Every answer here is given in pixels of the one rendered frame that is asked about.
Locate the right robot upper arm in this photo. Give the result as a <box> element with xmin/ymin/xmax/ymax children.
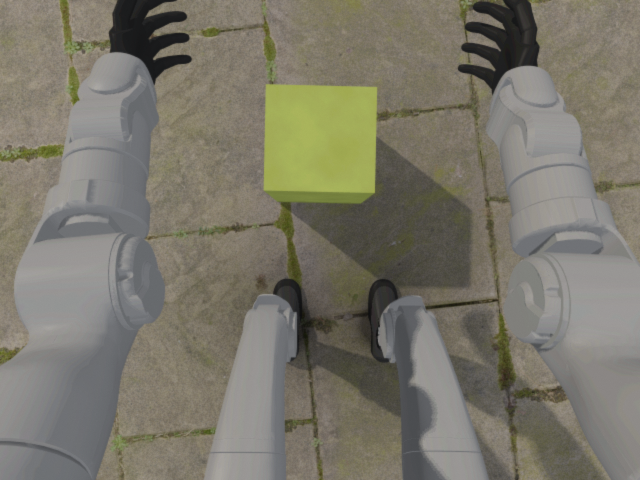
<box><xmin>503</xmin><ymin>252</ymin><xmax>640</xmax><ymax>480</ymax></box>

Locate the robot right shin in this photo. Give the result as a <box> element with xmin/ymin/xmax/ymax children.
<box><xmin>378</xmin><ymin>295</ymin><xmax>438</xmax><ymax>352</ymax></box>

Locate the carton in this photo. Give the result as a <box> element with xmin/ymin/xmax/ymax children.
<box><xmin>264</xmin><ymin>84</ymin><xmax>377</xmax><ymax>204</ymax></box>

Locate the right robot foot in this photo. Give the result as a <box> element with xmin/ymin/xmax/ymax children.
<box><xmin>368</xmin><ymin>279</ymin><xmax>398</xmax><ymax>363</ymax></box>

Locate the robot left forearm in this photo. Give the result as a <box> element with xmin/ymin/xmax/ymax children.
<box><xmin>14</xmin><ymin>52</ymin><xmax>159</xmax><ymax>329</ymax></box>

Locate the robot right forearm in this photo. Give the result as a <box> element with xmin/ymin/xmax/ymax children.
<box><xmin>486</xmin><ymin>66</ymin><xmax>640</xmax><ymax>267</ymax></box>

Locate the left robot hand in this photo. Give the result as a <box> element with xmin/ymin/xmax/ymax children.
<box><xmin>109</xmin><ymin>0</ymin><xmax>192</xmax><ymax>85</ymax></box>

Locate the left robot upper arm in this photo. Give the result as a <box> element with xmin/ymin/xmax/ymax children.
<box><xmin>0</xmin><ymin>232</ymin><xmax>165</xmax><ymax>480</ymax></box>

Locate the right robot hand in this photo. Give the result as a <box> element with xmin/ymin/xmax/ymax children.
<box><xmin>458</xmin><ymin>0</ymin><xmax>540</xmax><ymax>96</ymax></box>

